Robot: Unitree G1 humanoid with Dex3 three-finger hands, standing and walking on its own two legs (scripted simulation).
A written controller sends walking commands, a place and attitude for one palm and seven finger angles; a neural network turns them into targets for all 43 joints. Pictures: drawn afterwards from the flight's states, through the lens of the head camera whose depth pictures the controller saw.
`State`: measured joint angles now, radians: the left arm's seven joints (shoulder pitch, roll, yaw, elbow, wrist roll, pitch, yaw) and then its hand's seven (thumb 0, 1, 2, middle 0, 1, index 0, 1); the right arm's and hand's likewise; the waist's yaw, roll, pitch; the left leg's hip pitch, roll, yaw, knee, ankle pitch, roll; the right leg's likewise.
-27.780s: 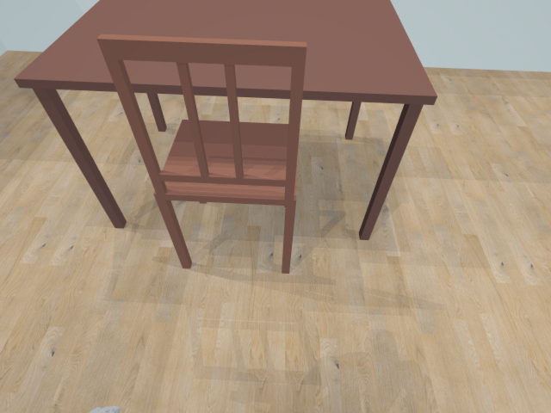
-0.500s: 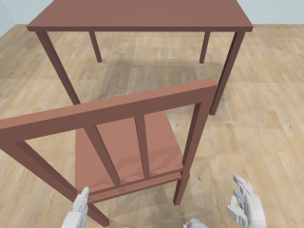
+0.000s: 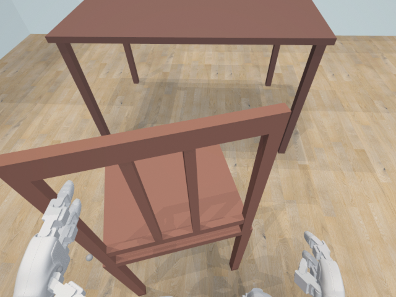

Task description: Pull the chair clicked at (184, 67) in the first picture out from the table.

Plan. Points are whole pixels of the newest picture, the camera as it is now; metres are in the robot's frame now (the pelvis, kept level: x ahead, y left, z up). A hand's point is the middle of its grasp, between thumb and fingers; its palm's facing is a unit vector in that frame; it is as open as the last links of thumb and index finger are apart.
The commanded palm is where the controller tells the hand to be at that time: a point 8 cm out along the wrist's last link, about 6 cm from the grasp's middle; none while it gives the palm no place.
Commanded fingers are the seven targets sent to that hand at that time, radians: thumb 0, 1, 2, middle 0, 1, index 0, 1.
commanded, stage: draw the hand back to the body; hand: left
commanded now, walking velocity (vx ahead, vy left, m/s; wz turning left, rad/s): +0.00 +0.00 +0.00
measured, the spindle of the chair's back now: (145, 207) +0.29 +0.14 +0.01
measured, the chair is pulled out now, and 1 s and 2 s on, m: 0.58 0.57 0.60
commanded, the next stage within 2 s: step back with the hand held close in 1.04 s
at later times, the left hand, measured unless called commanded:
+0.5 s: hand (60, 226) +0.20 +0.22 +0.14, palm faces +0.25 -0.87 -0.42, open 11.6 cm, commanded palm +0.17 +0.29 +0.21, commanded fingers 0.00 0.65 0.78 -0.17 -0.25 -0.17 -0.25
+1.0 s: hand (52, 220) +0.21 +0.23 +0.14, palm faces +0.31 -0.84 -0.44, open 7.3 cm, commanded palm +0.18 +0.29 +0.24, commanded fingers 0.00 0.90 0.90 -0.20 -0.30 -0.20 -0.30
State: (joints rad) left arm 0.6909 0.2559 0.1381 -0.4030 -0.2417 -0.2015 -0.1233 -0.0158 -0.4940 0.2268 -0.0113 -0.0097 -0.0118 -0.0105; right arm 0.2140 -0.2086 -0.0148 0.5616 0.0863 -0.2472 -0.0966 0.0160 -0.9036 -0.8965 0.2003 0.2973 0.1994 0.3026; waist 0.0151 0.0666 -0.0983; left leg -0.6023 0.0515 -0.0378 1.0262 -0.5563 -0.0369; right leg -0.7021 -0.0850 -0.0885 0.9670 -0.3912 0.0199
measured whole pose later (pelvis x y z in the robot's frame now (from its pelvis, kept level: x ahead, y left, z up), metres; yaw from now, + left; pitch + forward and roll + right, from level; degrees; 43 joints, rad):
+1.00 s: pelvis +0.04 -0.01 +0.06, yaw -1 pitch -4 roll -1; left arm 0.60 0.35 0.18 -0.42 -0.08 0.13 0.15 0.01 0.89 0.90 -0.39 -0.36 -0.26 -0.29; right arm 0.15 -0.24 0.02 0.70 0.02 -0.25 -0.10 0.01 -0.90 -0.90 0.20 0.30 0.20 0.30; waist 0.08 0.08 0.07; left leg -0.05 0.07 0.00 0.48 -0.37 -0.05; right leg -0.19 -0.05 -0.09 0.51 -0.25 0.02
